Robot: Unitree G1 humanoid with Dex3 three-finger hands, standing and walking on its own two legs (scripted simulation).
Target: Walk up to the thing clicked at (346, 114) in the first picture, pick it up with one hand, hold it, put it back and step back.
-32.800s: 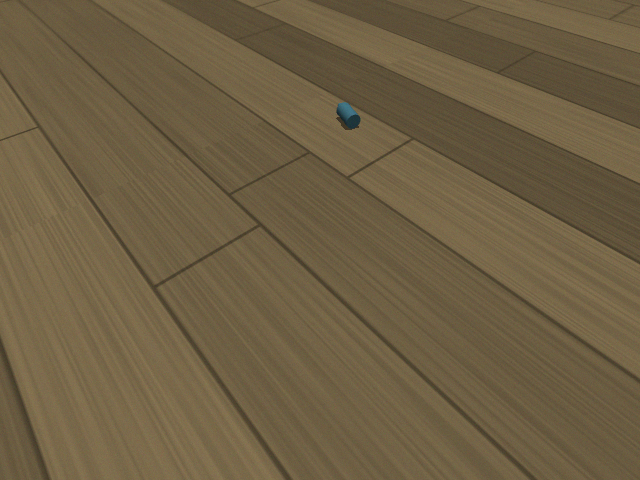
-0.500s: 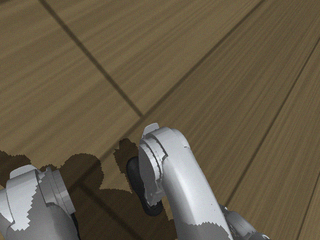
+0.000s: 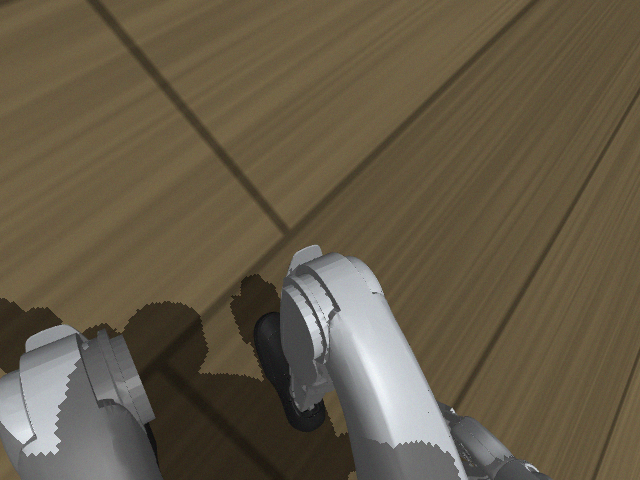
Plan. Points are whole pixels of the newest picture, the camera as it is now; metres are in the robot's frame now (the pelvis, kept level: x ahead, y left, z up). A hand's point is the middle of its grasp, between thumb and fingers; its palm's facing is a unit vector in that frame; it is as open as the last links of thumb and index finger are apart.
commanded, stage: withdraw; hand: left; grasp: from above
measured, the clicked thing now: out of the picture +0.48 +0.37 -0.27
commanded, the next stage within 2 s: home in 0.94 s
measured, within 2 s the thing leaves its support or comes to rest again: neither
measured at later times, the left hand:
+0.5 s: hand out of the picture +0.46 +0.38 -0.08, palm faces -0.40 -0.08 -0.91, open 14.0 cm
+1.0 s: hand out of the picture +0.45 +0.36 -0.14, palm faces -0.43 -0.09 -0.90, open 13.8 cm
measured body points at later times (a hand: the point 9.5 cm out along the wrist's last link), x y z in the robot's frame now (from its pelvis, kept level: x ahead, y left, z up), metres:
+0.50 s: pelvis +0.00 +0.00 +0.04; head +0.23 +0.09 +0.42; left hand +0.48 +0.38 -0.03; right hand +0.10 -0.26 -0.06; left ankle +0.06 +0.12 -0.28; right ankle +0.12 -0.12 -0.28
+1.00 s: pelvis -0.01 -0.01 +0.02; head +0.23 +0.11 +0.38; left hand +0.47 +0.36 -0.09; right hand +0.05 -0.28 -0.06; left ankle +0.06 +0.12 -0.28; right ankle +0.12 -0.12 -0.28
